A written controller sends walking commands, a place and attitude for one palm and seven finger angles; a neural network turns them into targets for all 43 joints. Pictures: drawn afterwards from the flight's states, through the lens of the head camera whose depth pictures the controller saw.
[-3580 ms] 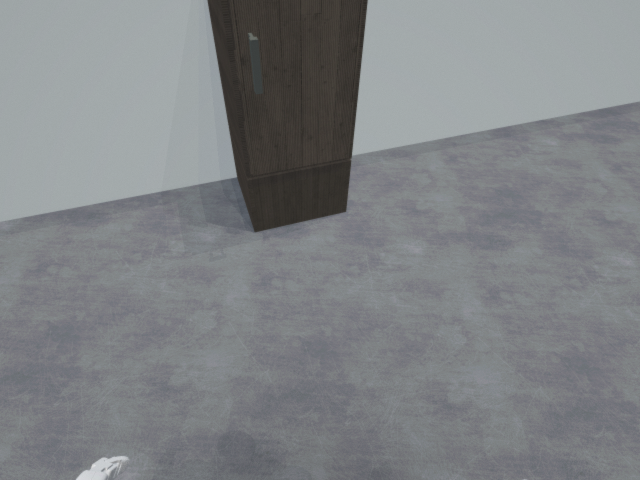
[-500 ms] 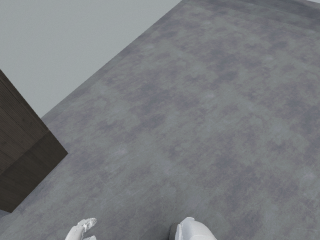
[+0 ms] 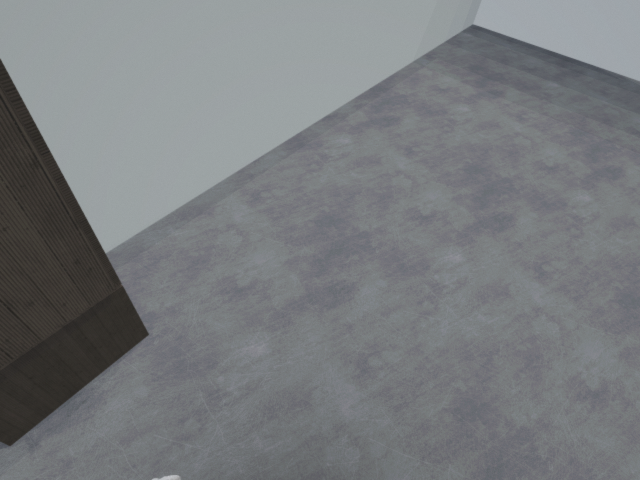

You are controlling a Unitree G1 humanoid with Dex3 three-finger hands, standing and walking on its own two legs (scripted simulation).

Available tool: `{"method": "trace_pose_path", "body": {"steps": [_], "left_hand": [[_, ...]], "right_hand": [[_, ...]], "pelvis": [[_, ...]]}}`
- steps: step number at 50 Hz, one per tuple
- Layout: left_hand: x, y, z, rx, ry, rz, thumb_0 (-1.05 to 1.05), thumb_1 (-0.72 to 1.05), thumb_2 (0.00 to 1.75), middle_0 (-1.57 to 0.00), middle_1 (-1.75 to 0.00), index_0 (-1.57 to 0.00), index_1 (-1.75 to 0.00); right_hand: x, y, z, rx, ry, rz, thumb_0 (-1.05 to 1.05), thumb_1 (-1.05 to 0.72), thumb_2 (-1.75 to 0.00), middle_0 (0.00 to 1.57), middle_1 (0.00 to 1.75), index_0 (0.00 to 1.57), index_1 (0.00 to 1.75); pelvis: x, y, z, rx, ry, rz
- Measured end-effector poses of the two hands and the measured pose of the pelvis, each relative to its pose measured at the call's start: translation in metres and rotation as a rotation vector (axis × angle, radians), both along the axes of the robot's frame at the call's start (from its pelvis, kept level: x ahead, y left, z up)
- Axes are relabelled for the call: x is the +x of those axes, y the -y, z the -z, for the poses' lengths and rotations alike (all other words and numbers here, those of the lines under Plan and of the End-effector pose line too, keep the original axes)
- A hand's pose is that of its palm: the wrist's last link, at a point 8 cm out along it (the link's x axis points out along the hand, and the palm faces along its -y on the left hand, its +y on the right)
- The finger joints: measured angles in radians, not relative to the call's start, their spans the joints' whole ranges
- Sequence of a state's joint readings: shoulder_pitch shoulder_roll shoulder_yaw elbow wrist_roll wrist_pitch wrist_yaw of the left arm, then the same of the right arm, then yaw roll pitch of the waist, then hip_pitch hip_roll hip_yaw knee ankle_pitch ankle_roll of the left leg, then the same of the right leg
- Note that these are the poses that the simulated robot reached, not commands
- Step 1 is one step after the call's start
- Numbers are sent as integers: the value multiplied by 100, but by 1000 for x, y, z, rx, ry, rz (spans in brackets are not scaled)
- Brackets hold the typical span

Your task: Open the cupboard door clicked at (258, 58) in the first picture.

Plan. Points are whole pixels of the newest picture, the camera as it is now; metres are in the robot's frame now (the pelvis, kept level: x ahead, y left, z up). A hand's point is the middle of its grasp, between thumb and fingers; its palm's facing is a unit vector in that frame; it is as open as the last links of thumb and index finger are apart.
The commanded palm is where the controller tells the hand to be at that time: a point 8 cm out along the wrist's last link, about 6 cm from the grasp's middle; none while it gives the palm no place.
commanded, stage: turn to face it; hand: left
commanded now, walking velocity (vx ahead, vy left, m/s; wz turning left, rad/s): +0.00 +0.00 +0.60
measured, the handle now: out of the picture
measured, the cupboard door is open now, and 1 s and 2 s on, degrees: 0 0 0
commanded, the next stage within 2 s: take the last steps up to it in 1.56 s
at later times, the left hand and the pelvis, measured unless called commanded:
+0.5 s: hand out of the picture +0.10 +0.18 -0.13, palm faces +0.25 -0.92 -0.29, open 7.4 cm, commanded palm none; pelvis +0.02 -0.05 +0.01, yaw +15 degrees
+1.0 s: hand out of the picture -0.13 +0.14 -0.17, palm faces +0.60 -0.75 -0.27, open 7.4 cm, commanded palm none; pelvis -0.01 -0.05 +0.00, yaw +35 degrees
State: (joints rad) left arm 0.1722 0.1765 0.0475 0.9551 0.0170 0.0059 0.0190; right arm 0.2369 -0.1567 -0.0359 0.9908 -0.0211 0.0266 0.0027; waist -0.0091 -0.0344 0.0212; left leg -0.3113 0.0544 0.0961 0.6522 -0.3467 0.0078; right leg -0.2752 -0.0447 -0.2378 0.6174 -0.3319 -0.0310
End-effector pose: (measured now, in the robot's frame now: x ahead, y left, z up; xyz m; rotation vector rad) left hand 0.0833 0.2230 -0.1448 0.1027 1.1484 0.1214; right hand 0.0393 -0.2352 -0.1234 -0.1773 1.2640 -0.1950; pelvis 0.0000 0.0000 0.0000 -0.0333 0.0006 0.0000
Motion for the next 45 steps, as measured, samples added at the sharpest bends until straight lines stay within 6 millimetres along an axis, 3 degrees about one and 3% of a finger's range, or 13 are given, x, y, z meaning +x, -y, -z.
{"method": "trace_pose_path", "body": {"steps": [8,14,18,23,27,32,37,41,45], "left_hand": [[-42,-37,-10,42,-163,-86,1,91,90,-20,-30,-20,-30],[-43,-47,-21,87,-158,-143,1,91,90,-19,-30,-20,-30],[-28,-39,-29,109,-98,-168,1,91,90,-19,-30,-20,-30],[-6,-13,-40,136,14,-191,1,91,90,-19,-30,-20,-30],[-9,10,-50,167,76,-216,1,91,90,-20,-30,-20,-30],[-39,32,-62,167,61,-291,1,90,90,-20,-30,-21,-30],[-83,47,-56,148,5,-379,1,90,90,-20,-30,-21,-30],[-131,55,-46,124,-71,-463,1,90,90,-20,-30,-21,-30],[-184,58,-32,94,-157,-554,1,90,90,-20,-30,-21,-30]], "right_hand": [[19,-13,-16,-18,-33,-65,1,-91,-90,20,30,20,30],[29,-1,-19,-19,-56,-103,1,-91,-90,20,30,20,30],[37,16,-14,-15,-63,-134,1,-90,-90,20,30,20,30],[55,47,2,2,-58,-179,1,-90,-90,20,30,20,30],[81,68,14,15,-29,-227,1,-90,-90,20,30,20,30],[115,76,7,30,8,-310,1,-91,-90,20,30,20,29],[142,67,2,33,20,-406,1,-91,-90,20,30,19,29],[161,46,-1,28,27,-493,1,-91,-90,20,30,19,29],[180,11,-6,23,57,-594,1,-91,-90,20,30,19,29]], "pelvis": [[9,-11,-16,-5,-29,-52],[13,-2,-21,-6,-36,-111],[14,12,-19,4,-34,-159],[15,39,-12,27,-31,-227],[16,58,-7,50,-15,-294],[17,71,-16,83,2,-367],[15,77,-18,91,9,-437],[9,76,-16,83,10,-491],[1,68,-12,65,5,-544]]}}
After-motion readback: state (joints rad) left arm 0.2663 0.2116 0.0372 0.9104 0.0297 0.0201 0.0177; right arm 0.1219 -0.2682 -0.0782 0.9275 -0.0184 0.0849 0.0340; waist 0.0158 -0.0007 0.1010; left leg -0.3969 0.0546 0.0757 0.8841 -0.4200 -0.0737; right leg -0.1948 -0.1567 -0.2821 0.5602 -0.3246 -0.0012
